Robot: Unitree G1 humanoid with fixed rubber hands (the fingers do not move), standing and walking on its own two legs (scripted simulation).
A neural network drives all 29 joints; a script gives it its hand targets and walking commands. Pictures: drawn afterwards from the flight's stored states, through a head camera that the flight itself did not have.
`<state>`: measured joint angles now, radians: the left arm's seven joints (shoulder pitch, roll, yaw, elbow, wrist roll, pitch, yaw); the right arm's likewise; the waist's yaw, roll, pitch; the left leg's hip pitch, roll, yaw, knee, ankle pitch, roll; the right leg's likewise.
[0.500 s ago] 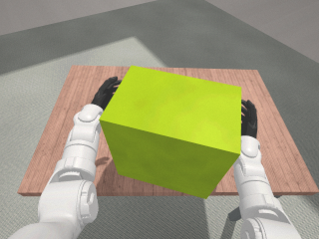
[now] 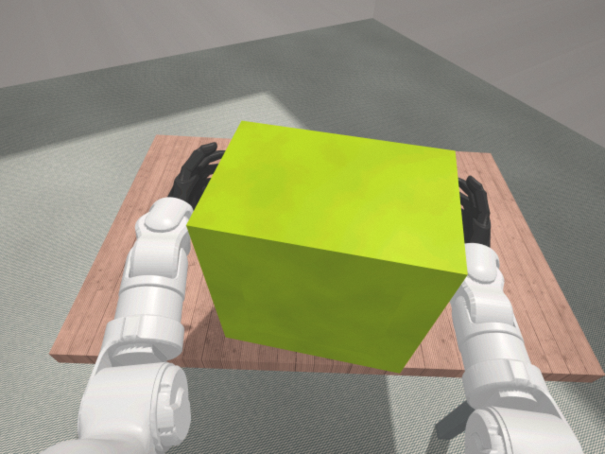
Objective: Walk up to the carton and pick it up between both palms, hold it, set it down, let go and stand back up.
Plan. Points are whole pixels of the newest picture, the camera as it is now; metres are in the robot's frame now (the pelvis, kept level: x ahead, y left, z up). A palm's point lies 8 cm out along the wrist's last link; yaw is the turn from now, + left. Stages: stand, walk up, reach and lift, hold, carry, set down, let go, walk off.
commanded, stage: reach and lift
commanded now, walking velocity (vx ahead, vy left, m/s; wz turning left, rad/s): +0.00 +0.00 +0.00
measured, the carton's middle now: (326, 255) +0.37 -0.04 +0.04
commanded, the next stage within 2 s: none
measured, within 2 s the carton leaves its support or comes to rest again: neither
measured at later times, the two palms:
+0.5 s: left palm (168, 192) +0.38 +0.16 +0.16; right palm (473, 214) +0.35 -0.21 +0.14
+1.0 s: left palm (153, 187) +0.35 +0.17 +0.19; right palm (480, 195) +0.35 -0.21 +0.18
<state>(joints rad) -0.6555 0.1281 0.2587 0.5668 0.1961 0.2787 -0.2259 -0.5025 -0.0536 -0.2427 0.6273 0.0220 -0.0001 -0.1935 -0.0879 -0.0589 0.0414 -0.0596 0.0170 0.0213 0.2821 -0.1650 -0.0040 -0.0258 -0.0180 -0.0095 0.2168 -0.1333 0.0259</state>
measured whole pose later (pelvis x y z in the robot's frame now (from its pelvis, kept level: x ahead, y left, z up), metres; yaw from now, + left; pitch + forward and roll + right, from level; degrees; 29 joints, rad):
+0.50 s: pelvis +0.00 -0.01 +0.00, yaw +1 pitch -5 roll +0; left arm -0.61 0.12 0.28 0.35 0.19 0.44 -0.21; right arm -0.55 -0.11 -0.15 0.57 0.09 0.11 -0.19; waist -0.08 -0.06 0.02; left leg -0.04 0.02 0.01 0.28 -0.15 -0.01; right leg -0.01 -0.01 -0.03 0.23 -0.14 0.02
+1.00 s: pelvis -0.01 -0.01 +0.00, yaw +1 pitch -6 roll +0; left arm -0.62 0.08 0.30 0.21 0.21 0.62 -0.17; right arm -0.64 -0.17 -0.10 0.59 0.16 0.23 -0.17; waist -0.06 -0.05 0.00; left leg -0.03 0.02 0.01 0.28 -0.14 -0.02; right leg -0.01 -0.01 -0.02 0.26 -0.14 0.01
